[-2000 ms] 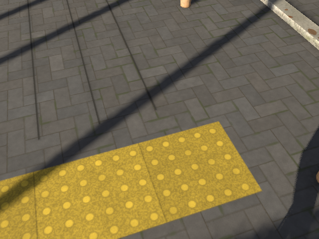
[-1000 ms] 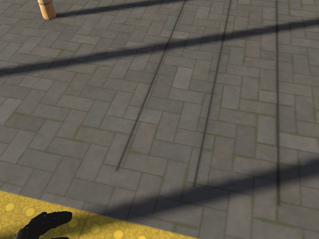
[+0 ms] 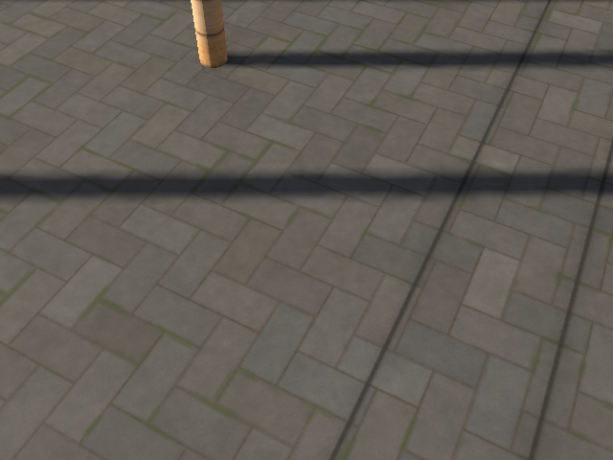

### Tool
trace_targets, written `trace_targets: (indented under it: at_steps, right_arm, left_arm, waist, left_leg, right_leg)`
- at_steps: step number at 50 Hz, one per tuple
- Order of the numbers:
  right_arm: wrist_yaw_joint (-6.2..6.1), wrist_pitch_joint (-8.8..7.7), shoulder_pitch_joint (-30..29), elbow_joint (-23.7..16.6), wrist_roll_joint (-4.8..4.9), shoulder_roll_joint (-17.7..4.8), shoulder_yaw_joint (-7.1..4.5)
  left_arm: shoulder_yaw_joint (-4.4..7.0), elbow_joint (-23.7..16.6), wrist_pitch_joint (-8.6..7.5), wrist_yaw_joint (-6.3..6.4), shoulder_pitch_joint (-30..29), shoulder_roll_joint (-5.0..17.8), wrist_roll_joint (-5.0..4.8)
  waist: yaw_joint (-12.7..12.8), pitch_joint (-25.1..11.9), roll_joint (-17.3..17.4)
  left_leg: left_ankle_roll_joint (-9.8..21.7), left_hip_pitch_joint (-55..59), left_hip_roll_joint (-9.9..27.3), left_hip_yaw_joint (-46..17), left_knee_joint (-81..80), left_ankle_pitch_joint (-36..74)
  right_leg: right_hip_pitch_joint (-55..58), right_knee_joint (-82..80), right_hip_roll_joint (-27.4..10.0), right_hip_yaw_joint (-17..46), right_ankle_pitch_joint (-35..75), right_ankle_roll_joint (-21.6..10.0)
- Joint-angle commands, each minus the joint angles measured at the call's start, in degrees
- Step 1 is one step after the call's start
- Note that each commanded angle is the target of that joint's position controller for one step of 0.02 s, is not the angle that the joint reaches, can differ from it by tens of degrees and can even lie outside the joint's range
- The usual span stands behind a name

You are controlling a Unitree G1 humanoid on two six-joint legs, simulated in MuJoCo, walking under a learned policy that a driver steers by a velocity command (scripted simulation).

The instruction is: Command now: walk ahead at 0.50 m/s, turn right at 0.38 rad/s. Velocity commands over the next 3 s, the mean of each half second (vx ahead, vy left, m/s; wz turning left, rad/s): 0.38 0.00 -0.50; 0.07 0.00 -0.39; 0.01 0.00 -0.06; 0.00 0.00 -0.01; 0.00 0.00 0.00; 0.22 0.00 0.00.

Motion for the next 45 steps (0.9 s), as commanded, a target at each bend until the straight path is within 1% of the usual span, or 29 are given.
trace_targets:
  at_steps: [1, 2, 3, 4, 5, 6, 7, 8, 9, 10, 11, 13, 16, 18, 22, 25, 26, 27, 28, 29, 30, 31, 32, 34, 35, 37, 39, 42, 45]
  right_arm:
    - [-0.73, 0.53, -0.6, -2.1, 0.29, -10.0, -2.18]
    - [-1.05, 0.98, -1.1, -2.4, 0.31, -11.1, -2.48]
    - [-1.36, 1.56, -2.0, -2.6, 0.30, -11.9, -2.59]
    - [-1.69, 1.82, -2.4, -3.2, 0.27, -11.5, -2.31]
    - [-1.53, 1.01, 1.1, -5.2, -0.68, -7.8, -1.06]
    - [-0.21, -1.08, 2.7, -6.0, -1.33, -3.4, 0.90]
    - [0.91, -3.14, -2.3, -7.1, 0.65, -8.1, -0.40]
    - [1.16, -3.99, -6.6, -8.5, 1.95, -8.7, -0.28]
    - [0.75, -4.18, -8.6, -8.8, 1.13, -8.1, -0.30]
    - [0.16, -3.61, -8.7, -8.8, -0.03, -8.9, -0.96]
    - [-0.05, -2.76, -8.0, -8.9, -0.47, -8.7, -1.15]
    - [-0.72, -1.37, -7.0, -9.4, -0.98, -7.5, -1.19]
    - [-1.35, -0.49, -10.6, -11.1, -1.61, -5.7, -0.61]
    - [-1.06, -0.39, -13.7, -12.0, -1.33, -4.8, -0.15]
    - [-0.17, 0.03, -18.8, -14.3, -0.43, -6.1, -0.21]
    - [0.22, -0.69, -16.7, -14.4, -0.70, -8.7, -1.11]
    - [0.15, -1.22, -14.0, -13.9, -0.96, -9.1, -1.33]
    - [-0.27, -1.53, -10.5, -13.7, -1.96, -11.4, -1.86]
    - [-0.95, -0.92, -9.0, -14.4, -3.10, -13.6, -1.90]
    - [-0.79, 0.24, -5.7, -13.2, -2.29, -13.2, -2.14]
    - [-0.81, 0.91, -8.6, -15.0, -1.19, -9.5, -1.34]
    - [-1.00, 1.74, -10.4, -15.7, -1.20, -7.2, -0.59]
    - [-1.09, 2.56, -12.2, -16.1, -1.40, -6.9, -0.18]
    - [-1.34, 3.57, -14.5, -15.8, -1.88, -8.3, -0.37]
    - [-1.36, 3.77, -14.5, -15.5, -2.04, -8.4, -0.45]
    - [-1.37, 3.93, -14.2, -15.0, -1.79, -8.6, -0.51]
    - [-1.25, 4.04, -14.6, -14.7, -1.29, -9.1, -0.70]
    - [-0.99, 4.58, -13.2, -13.7, -0.64, -10.3, -0.92]
    - [-0.66, 5.16, -12.5, -12.4, 0.56, -9.9, -0.47]
  left_arm:
    - [0.89, -6.1, -0.80, -1.35, -5.7, 4.9, 0.15]
    - [1.46, -6.1, -0.58, -1.45, -3.4, 6.0, 0.30]
    - [2.48, -5.1, -0.33, -1.40, 2.5, 7.8, 0.39]
    - [4.08, -2.9, -0.11, -0.90, 11.4, 10.8, 0.38]
    - [5.90, -2.2, 0.12, 0.06, 19.4, 17.0, 0.84]
    - [5.07, -2.6, -0.16, -0.11, 18.9, 16.5, -0.12]
    - [3.97, -2.9, -0.03, 0.10, 19.2, 13.1, 0.42]
    - [3.44, -3.6, -0.17, 0.41, 16.0, 10.7, 0.57]
    - [3.04, -4.4, -0.39, 0.45, 12.0, 9.7, 0.63]
    - [2.51, -5.3, -0.62, 0.62, 9.3, 8.1, 0.99]
    - [2.28, -6.1, -0.66, 0.79, 8.0, 7.8, 1.33]
    - [2.52, -6.9, -0.80, 1.24, 7.2, 9.1, 1.38]
    - [3.38, -6.9, -0.18, 2.40, 8.7, 11.5, 0.96]
    - [3.53, -6.9, 1.01, 3.06, 10.2, 11.4, 0.22]
    - [3.56, -6.9, 2.92, 3.95, 12.4, 10.8, 0.10]
    - [3.50, -8.6, 3.49, 4.60, 10.2, 9.9, 0.41]
    - [3.27, -9.5, 3.52, 4.65, 8.5, 9.2, 0.29]
    - [2.44, -10.9, 3.24, 4.52, 8.4, 6.7, 0.88]
    - [1.57, -10.9, 3.00, 4.40, 15.2, 3.5, 1.76]
    - [1.77, -11.1, 2.95, 3.91, 22.3, 7.2, 0.61]
    - [3.07, -9.5, 3.71, 3.88, 21.0, 12.1, 0.19]
    - [3.69, -9.9, 4.86, 4.10, 15.6, 13.5, 0.15]
    - [3.80, -10.1, 6.02, 4.44, 13.5, 12.8, 0.19]
    - [3.18, -11.3, 7.04, 4.49, 12.3, 9.9, 0.19]
    - [2.69, -11.6, 6.98, 4.46, 12.8, 8.0, 0.23]
    - [2.01, -11.9, 6.50, 4.50, 12.7, 6.3, 0.66]
    - [1.37, -12.2, 6.10, 4.31, 11.5, 5.7, 1.19]
    - [1.26, -12.2, 5.97, 3.60, 10.5, 6.8, 1.24]
    - [1.33, -10.5, 5.94, 2.66, 13.4, 6.6, 1.68]
  waist:
    - [1.2, 2.2, 6.7]
    - [2.6, -0.1, 7.9]
    - [6.0, -3.4, 8.4]
    - [10.4, -7.8, 6.8]
    - [10.7, -15.6, -3.3]
    - [7.9, -22.5, -11.0]
    - [10.3, -21.2, -6.6]
    - [9.8, -14.1, -2.8]
    - [7.2, -8.2, 2.9]
    - [5.0, -6.1, 3.7]
    - [3.4, -5.1, 2.9]
    - [1.8, -3.3, 1.7]
    - [2.3, -3.2, 0.5]
    - [3.8, -5.0, -1.3]
    - [5.7, -5.9, -3.3]
    - [3.8, -5.8, -4.5]
    - [1.8, -6.3, -4.4]
    - [1.0, -10.6, -0.8]
    - [4.1, -15.3, 11.7]
    - [5.7, -21.7, 21.4]
    - [4.5, -18.5, 13.7]
    - [3.2, -13.7, 9.7]
    - [3.4, -10.8, 7.5]
    - [4.3, -6.0, 9.2]
    - [4.6, -5.7, 10.3]
    - [4.5, -7.2, 11.1]
    - [4.0, -8.9, 11.4]
    - [3.0, -9.0, 12.6]
    - [5.0, -7.3, 11.8]
  left_leg:
    - [6.3, 2.2, 18.1, -1.4, 4.3, 43.6]
    - [5.5, 3.1, 18.0, -0.5, 9.1, 54.0]
    - [4.5, 2.3, 17.1, 0.8, 17.7, 61.1]
    - [2.7, -4.0, 14.7, 2.2, 30.5, 58.9]
    - [-0.7, -25.4, 9.2, 2.9, 53.0, 36.6]
    - [-2.7, -42.7, -1.9, -6.6, 69.0, -11.9]
    - [-0.8, -49.1, 1.9, -14.2, 71.7, -10.5]
    - [0.4, -50.9, 4.6, -13.2, 68.7, -6.3]
    - [0.5, -49.0, 6.9, -12.4, 63.0, -2.9]
    - [0.1, -44.7, 8.8, -12.2, 58.1, -1.0]
    - [-0.4, -41.3, 9.3, -12.3, 55.7, -0.3]
    - [-2.5, -39.1, 8.9, -10.9, 50.9, 0.1]
    - [-4.8, -36.3, 5.8, -8.8, 38.9, 8.8]
    - [-4.9, -32.7, 3.2, -8.4, 30.3, 17.2]
    - [-4.9, -31.1, 0.7, -10.5, 21.2, 20.6]
    - [-3.3, -29.1, 0.9, -12.7, 15.4, 17.1]
    - [-2.2, -24.6, 1.9, -12.1, 10.8, 21.8]
    - [0.9, -13.9, 8.9, -16.4, 11.3, 33.6]
    - [8.2, 0.7, 21.9, -28.7, 14.8, 59.2]
    - [17.4, 6.3, 32.3, -43.8, 13.6, 52.9]
    - [16.5, 2.6, 28.6, -40.8, 12.3, 40.9]
    - [13.3, -1.9, 24.1, -32.3, 11.8, 33.0]
    - [11.7, -7.1, 21.0, -27.8, 10.1, 26.8]
    - [10.8, -17.3, 16.5, -20.7, 6.3, 21.3]
    - [10.9, -19.0, 15.1, -18.1, 5.4, 21.0]
    - [12.2, -18.6, 15.3, -15.8, 5.3, 24.0]
    - [12.9, -18.2, 16.3, -14.9, 5.5, 24.4]
    - [13.0, -17.8, 17.6, -15.6, 5.5, 18.7]
    - [9.6, -21.8, 15.9, -14.2, 8.2, 10.8]
  right_leg:
    - [0.6, -1.1, 2.0, -2.5, -6.8, -2.3]
    - [4.8, -0.4, 4.0, -4.7, -10.3, -3.2]
    - [12.5, -1.2, 6.2, -6.2, -11.9, -4.4]
    - [26.2, -3.6, 7.4, -4.9, -8.9, -6.4]
    - [49.1, -3.1, -5.4, 16.4, -7.2, -13.9]
    - [61.9, -13.9, -15.6, 45.2, -13.7, -22.0]
    - [61.7, -16.2, -13.9, 42.3, -18.1, -18.8]
    - [54.3, -16.5, -11.9, 34.0, -16.3, -16.3]
    - [44.2, -17.6, -9.7, 27.9, -10.6, -15.0]
    - [37.0, -18.7, -8.3, 24.1, -5.7, -14.1]
    - [32.2, -20.1, -7.0, 22.9, -4.0, -14.1]
    - [26.3, -20.3, -5.8, 18.9, 9.2, -14.2]
    - [21.5, -17.6, -1.8, 11.7, 22.0, -11.6]
    - [20.8, -15.4, 0.7, 10.3, 20.1, -8.7]
    - [24.5, -11.6, -0.2, 16.4, 9.0, -6.5]
    - [28.5, -5.9, -0.7, 23.1, 3.7, -5.7]
    - [27.8, -2.1, 1.1, 23.1, 1.3, -4.3]
    - [23.4, 7.1, 4.5, 20.3, -5.2, -1.9]
    - [11.5, 20.5, 11.8, 12.8, -37.5, 1.8]
    - [3.7, 32.7, 11.0, 9.9, -48.1, 4.1]
    - [1.3, 38.3, 7.5, 10.1, -43.6, 6.2]
    - [-0.2, 40.5, 6.1, 7.9, -39.1, 7.5]
    - [0.2, 40.4, 4.8, 6.9, -36.0, 8.1]
    - [4.6, 37.0, 3.9, 4.3, -31.7, 8.1]
    - [6.7, 33.9, 4.3, 3.0, -31.0, 8.0]
    - [9.8, 27.3, 4.2, 1.9, -31.2, 7.9]
    - [13.7, 19.7, 3.2, 1.6, -29.8, 7.2]
    - [18.1, 10.6, 3.2, 0.5, -26.8, 5.8]
    - [27.7, -5.9, 5.1, -2.1, -18.1, 2.5]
